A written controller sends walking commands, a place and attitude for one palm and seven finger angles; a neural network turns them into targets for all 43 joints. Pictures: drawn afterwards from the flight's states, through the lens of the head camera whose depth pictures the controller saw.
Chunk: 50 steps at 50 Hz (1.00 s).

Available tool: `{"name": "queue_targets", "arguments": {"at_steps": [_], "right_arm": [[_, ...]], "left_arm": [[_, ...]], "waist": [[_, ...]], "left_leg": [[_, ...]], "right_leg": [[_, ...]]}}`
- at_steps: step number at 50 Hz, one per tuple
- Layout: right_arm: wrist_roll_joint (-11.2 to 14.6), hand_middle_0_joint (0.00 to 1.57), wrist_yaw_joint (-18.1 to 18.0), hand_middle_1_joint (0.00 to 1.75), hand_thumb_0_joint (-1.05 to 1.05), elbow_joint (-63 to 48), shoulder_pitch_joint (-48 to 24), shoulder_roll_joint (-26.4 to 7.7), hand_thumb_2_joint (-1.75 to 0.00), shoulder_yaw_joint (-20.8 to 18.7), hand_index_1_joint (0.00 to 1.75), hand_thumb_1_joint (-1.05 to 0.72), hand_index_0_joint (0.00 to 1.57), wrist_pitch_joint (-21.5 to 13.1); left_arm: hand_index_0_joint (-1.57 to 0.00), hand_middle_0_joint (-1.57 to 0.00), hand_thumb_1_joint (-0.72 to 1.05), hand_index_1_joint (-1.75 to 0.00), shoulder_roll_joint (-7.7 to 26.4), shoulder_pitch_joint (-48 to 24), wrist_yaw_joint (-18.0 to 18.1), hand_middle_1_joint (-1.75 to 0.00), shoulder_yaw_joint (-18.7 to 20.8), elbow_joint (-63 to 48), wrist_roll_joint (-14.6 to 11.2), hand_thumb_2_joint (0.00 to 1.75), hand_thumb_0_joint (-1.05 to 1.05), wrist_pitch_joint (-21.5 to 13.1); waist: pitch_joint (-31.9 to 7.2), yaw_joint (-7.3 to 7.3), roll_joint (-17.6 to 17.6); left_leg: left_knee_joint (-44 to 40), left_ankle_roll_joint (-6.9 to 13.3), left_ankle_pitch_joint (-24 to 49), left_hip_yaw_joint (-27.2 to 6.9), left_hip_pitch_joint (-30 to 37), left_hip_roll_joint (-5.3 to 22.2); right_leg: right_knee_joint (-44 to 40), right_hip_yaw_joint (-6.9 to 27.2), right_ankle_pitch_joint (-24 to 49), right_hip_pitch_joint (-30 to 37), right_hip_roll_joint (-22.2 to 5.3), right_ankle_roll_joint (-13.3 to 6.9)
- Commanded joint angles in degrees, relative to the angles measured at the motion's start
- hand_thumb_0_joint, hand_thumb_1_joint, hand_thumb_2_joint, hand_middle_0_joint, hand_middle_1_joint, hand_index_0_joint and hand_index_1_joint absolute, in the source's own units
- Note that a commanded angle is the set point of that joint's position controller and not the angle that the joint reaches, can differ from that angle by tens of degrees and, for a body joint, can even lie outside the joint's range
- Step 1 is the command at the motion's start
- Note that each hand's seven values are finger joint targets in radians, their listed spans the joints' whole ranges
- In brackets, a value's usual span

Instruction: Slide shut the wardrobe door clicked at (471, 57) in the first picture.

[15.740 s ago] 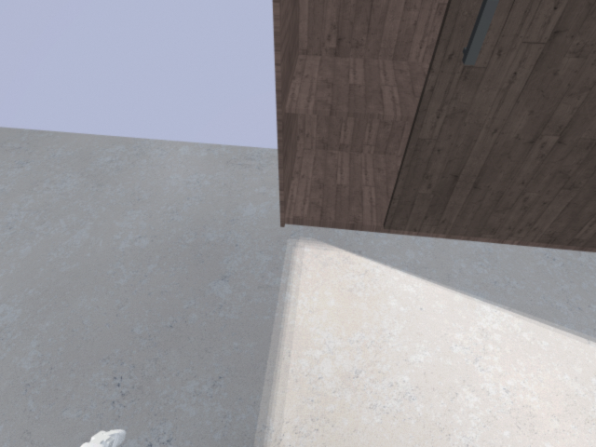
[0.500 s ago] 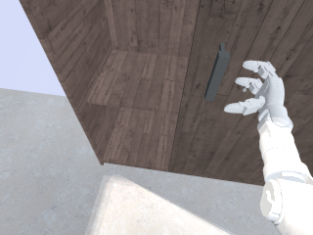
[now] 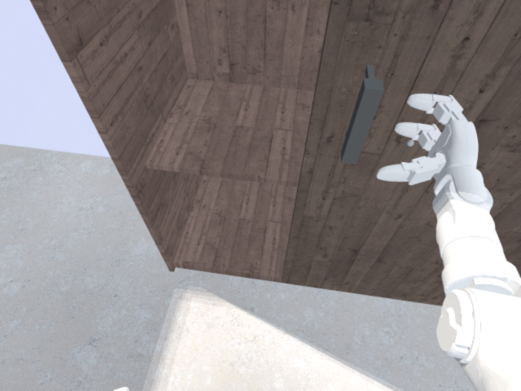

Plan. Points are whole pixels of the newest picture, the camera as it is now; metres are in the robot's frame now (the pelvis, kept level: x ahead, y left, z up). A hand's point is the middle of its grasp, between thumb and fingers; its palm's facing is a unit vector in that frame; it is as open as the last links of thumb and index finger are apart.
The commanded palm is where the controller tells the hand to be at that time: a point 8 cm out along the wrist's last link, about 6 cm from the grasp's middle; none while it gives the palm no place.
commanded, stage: feel for the door with the fingertips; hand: right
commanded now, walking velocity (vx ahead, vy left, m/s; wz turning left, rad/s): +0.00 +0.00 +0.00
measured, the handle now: (358, 116) +0.54 -0.07 +0.13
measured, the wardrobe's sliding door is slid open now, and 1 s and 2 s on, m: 0.44 0.44 0.44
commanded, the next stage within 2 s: slide the fingers in behind the handle in 1.04 s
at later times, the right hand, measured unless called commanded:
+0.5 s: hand (383, 138) +0.48 -0.10 +0.14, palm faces +0.00 +1.00 +0.00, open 14.0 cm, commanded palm +0.46 -0.16 +0.14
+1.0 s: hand (391, 131) +0.49 -0.11 +0.15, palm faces -0.01 +1.00 +0.00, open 14.0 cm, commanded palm +0.48 -0.16 +0.14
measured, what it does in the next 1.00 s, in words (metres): stands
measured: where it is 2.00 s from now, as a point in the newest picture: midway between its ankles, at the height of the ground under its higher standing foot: outside the picture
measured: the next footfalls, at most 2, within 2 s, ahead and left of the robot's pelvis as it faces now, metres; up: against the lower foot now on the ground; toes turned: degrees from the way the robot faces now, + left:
none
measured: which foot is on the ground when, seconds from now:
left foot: down 0.00-1.00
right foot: down 0.00-1.00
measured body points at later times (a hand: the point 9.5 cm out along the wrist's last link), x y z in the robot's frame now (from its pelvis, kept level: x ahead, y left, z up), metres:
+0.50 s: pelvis +0.00 +0.00 +0.00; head +0.05 +0.01 +0.45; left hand +0.05 +0.26 -0.12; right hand +0.47 -0.16 +0.14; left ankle -0.02 +0.11 -0.72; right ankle +0.02 -0.11 -0.72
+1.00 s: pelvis +0.00 +0.01 +0.00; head +0.06 +0.01 +0.45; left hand +0.02 +0.27 -0.12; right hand +0.49 -0.17 +0.15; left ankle -0.02 +0.11 -0.72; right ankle +0.02 -0.11 -0.72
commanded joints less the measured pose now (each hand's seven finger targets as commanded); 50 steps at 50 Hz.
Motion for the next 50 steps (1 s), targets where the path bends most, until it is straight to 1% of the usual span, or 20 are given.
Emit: {"name": "queue_targets", "arguments": {"at_steps": [1, 3, 4, 8, 9, 15, 18, 23, 25, 26, 28, 30, 32, 36, 39, 40, 43, 45, 49, 50], "right_arm": [[0.87, 0.30, 0.93, 1.20, 0.00, -13.37, -30.50, -11.05, -0.30, -0.32, 1.20, 0.50, 0.30, -3.81], [1.27, 0.30, 0.82, 1.20, 0.00, -14.35, -29.16, -9.73, -0.30, 0.19, 1.20, 0.50, 0.30, -3.88], [1.26, 0.30, 0.79, 1.20, 0.00, -14.94, -28.34, -7.93, -0.30, 1.35, 1.20, 0.50, 0.30, -3.83], [1.59, 0.30, -0.77, 1.20, 0.00, -15.03, -27.63, -5.37, -0.30, 2.63, 1.20, 0.50, 0.30, -2.90], [1.13, 0.30, -1.40, 1.20, 0.00, -14.93, -27.45, -7.15, -0.30, 1.15, 1.20, 0.50, 0.30, -2.75], [-0.11, 0.30, -4.85, 1.20, 0.00, -19.55, -26.98, -6.66, -0.30, 0.71, 1.20, 0.50, 0.30, -3.28], [-0.63, 0.30, -5.74, 1.20, 0.00, -16.91, -26.69, -8.15, -0.30, -0.33, 1.20, 0.50, 0.30, -2.73], [-1.39, 0.30, -5.66, 1.20, 0.00, -17.34, -29.28, -9.23, -0.30, -0.66, 1.20, 0.50, 0.30, -3.39], [-1.12, 0.30, -4.99, 1.20, 0.00, -16.31, -29.34, -8.26, -0.30, 0.05, 1.20, 0.50, 0.30, -3.61], [-0.74, 0.30, -4.45, 1.20, 0.00, -15.14, -29.03, -5.77, -0.30, 1.78, 1.20, 0.50, 0.30, -3.39], [-0.31, 0.30, -3.81, 1.20, 0.00, -13.47, -29.53, -6.98, -0.30, 1.01, 1.20, 0.50, 0.30, -3.15], [-0.21, 0.30, -3.10, 1.20, 0.00, -13.12, -31.47, -5.30, -0.30, 2.65, 1.20, 0.50, 0.30, -2.93], [-0.01, 0.30, -3.12, 1.20, 0.00, -11.26, -31.32, -8.09, -0.30, 0.17, 1.20, 0.50, 0.30, -2.90], [-0.29, 0.30, -3.05, 1.20, 0.00, -11.83, -33.89, -7.49, -0.30, 0.97, 1.20, 0.50, 0.30, -3.85], [-0.43, 0.30, -2.94, 1.20, 0.00, -11.25, -31.94, -10.87, -0.30, -1.86, 1.20, 0.50, 0.30, -4.46], [-0.46, 0.30, -2.71, 1.20, 0.00, -11.92, -32.67, -10.14, -0.30, -1.00, 1.20, 0.50, 0.30, -4.56], [-0.78, 0.30, -2.37, 1.20, 0.00, -11.17, -32.01, -11.60, -0.30, -1.71, 1.20, 0.50, 0.30, -4.58], [-0.71, 0.30, -2.08, 1.20, 0.00, -11.99, -34.56, -9.56, -0.30, 0.17, 1.20, 0.50, 0.30, -4.46], [-0.71, 0.30, -2.60, 1.20, 0.00, -9.09, -34.67, -9.78, -0.30, -0.41, 1.20, 0.50, 0.30, -3.97], [-0.69, 0.30, -2.61, 1.20, 0.00, -8.84, -36.81, -8.00, -0.30, 1.51, 1.20, 0.50, 0.30, -3.76]], "left_arm": [[-0.20, -0.20, 0.90, -0.30, 8.30, 3.90, 0.81, -0.30, 2.97, -4.86, -0.28, 0.90, 0.00, -2.05], [-0.20, -0.20, 0.90, -0.30, 8.33, 4.28, 0.60, -0.30, 3.16, -4.76, -0.10, 0.90, 0.00, -2.16], [-0.20, -0.20, 0.90, -0.30, 8.10, 3.92, 0.42, -0.30, 3.26, -4.94, -0.20, 0.90, 0.00, -2.27], [-0.20, -0.20, 0.90, -0.30, 8.07, 4.34, -0.12, -0.30, 3.40, -4.24, 0.10, 0.90, 0.00, -2.30], [-0.20, -0.20, 0.90, -0.30, 8.23, 4.30, -0.23, -0.30, 3.49, -4.17, -0.04, 0.90, 0.00, -2.24], [-0.20, -0.20, 0.90, -0.30, 7.56, 3.78, -0.88, -0.30, 3.54, -5.01, 0.39, 0.90, 0.00, -2.19], [-0.20, -0.20, 0.90, -0.30, 7.66, 3.68, -0.60, -0.30, 3.27, -4.84, 0.44, 0.90, 0.00, -1.72], [-0.20, -0.20, 0.90, -0.30, 7.36, 3.48, -0.22, -0.30, 3.09, -5.31, 0.48, 0.90, 0.00, -1.47], [-0.20, -0.20, 0.90, -0.30, 7.19, 3.68, -0.23, -0.30, 3.12, -5.16, 0.41, 0.90, 0.00, -1.45], [-0.20, -0.20, 0.90, -0.30, 7.01, 3.46, -0.27, -0.30, 3.09, -5.24, 0.23, 0.90, 0.00, -1.56], [-0.20, -0.20, 0.90, -0.30, 7.43, 4.19, -0.15, -0.30, 3.16, -4.68, 0.29, 0.90, 0.00, -1.48], [-0.20, -0.20, 0.90, -0.30, 7.35, 4.10, -0.21, -0.30, 3.11, -4.60, 0.10, 0.90, 0.00, -1.56], [-0.20, -0.20, 0.90, -0.30, 7.71, 4.82, -0.08, -0.30, 3.29, -4.09, 0.22, 0.90, 0.00, -1.62], [-0.20, -0.20, 0.90, -0.30, 7.50, 5.03, -0.29, -0.30, 3.09, -4.14, 0.43, 0.90, 0.00, -1.71], [-0.20, -0.20, 0.90, -0.30, 7.93, 5.51, -0.43, -0.30, 3.32, -4.30, 0.54, 0.90, 0.00, -1.57], [-0.20, -0.20, 0.90, -0.30, 7.79, 5.34, -0.45, -0.30, 3.18, -4.54, 0.59, 0.90, 0.00, -1.53], [-0.20, -0.20, 0.90, -0.30, 7.96, 5.91, -0.37, -0.30, 3.21, -4.43, 0.60, 0.90, 0.00, -1.12], [-0.20, -0.20, 0.90, -0.30, 7.76, 5.67, -0.39, -0.30, 3.23, -4.50, 0.46, 0.90, 0.00, -1.14], [-0.20, -0.20, 0.90, -0.30, 8.18, 6.55, -0.34, -0.30, 3.37, -3.73, 0.49, 0.90, 0.00, -1.13], [-0.20, -0.20, 0.90, -0.30, 8.12, 6.70, -0.33, -0.30, 3.26, -3.49, 0.58, 0.90, 0.00, -1.19]], "waist": [[-19.43, 0.90, 0.22], [-20.97, 0.61, 0.48], [-21.66, 0.54, -1.20], [-19.87, 0.66, 0.59], [-19.99, 0.29, 0.82], [-23.01, -0.81, 0.37], [-19.28, -0.67, 3.33], [-20.68, -0.47, 0.68], [-21.34, -0.02, 1.83], [-20.33, 0.43, 1.99], [-19.48, 0.61, 3.27], [-19.51, 1.43, 1.70], [-19.40, 1.02, 3.11], [-20.67, 1.32, 1.10], [-22.43, 0.47, 2.85], [-22.38, 0.65, 1.40], [-21.44, 0.50, 2.09], [-21.11, 1.44, -0.20], [-20.37, 1.91, 1.43], [-19.42, 3.05, 1.69]], "left_leg": [[-4.60, -0.54, 18.08, -0.77, 0.93, -0.91], [-4.35, -0.25, 18.59, -0.34, 1.05, -1.05], [-4.16, -0.31, 19.07, -0.36, 0.20, -1.12], [-4.26, -0.26, 19.30, 0.18, -0.46, -1.34], [-4.10, -0.36, 18.91, 0.07, -0.55, -1.34], [-3.21, -0.27, 21.66, 0.01, 2.05, -1.32], [-3.88, -0.43, 21.23, -0.42, 3.19, -1.18], [-3.74, -0.40, 22.29, -1.07, 3.92, -1.01], [-3.77, -0.60, 23.05, -1.00, 3.99, -1.11], [-4.09, -0.67, 22.57, -0.92, 3.01, -1.16], [-4.29, -0.63, 22.85, -1.03, 3.52, -1.11], [-4.48, -0.79, 21.74, -1.05, 1.82, -1.04], [-4.59, -0.86, 21.04, -1.23, 2.28, -1.01], [-4.21, -0.80, 21.00, -1.34, 2.08, -0.94], [-3.77, -0.91, 23.40, -1.64, 4.04, -1.02], [-3.74, -0.92, 23.50, -1.66, 4.09, -0.94], [-3.82, -0.75, 23.41, -1.59, 4.41, -1.00], [-4.06, -0.88, 22.76, -1.63, 2.45, -1.09], [-4.26, -0.82, 20.28, -1.17, 0.35, -1.39], [-4.52, -1.00, 19.23, -1.06, -0.58, -1.36]], "right_leg": [[-2.12, 3.27, 12.69, 16.09, 1.22, -1.37], [-1.77, 3.75, 14.64, 17.77, 1.12, -1.30], [-1.63, 3.62, 15.43, 18.77, 1.09, -1.13], [-1.52, 3.84, 16.39, 18.21, 0.99, -1.13], [-1.55, 3.87, 15.69, 17.83, 0.99, -1.02], [-1.43, 3.63, 18.22, 18.47, 1.20, -0.94], [-1.76, 2.94, 15.53, 14.97, 1.43, -1.35], [-1.54, 2.49, 15.60, 15.63, 1.70, -1.44], [-1.49, 2.51, 15.86, 15.80, 1.61, -1.35], [-1.47, 2.36, 15.16, 15.86, 1.64, -1.37], [-1.32, 2.44, 15.02, 14.91, 1.73, -1.51], [-1.36, 2.37, 13.94, 15.26, 1.79, -1.47], [-1.39, 2.54, 13.10, 14.02, 1.80, -1.55], [-1.11, 2.68, 13.35, 14.36, 2.07, -1.58], [-0.78, 2.46, 14.74, 13.62, 2.15, -1.77], [-0.84, 2.28, 14.55, 13.49, 2.25, -1.69], [-0.71, 2.34, 14.56, 12.56, 2.23, -1.79], [-0.67, 2.26, 14.25, 13.85, 2.11, -1.70], [-0.56, 2.85, 13.64, 14.13, 1.74, -1.61], [-0.78, 3.00, 12.57, 13.53, 1.71, -1.58]]}}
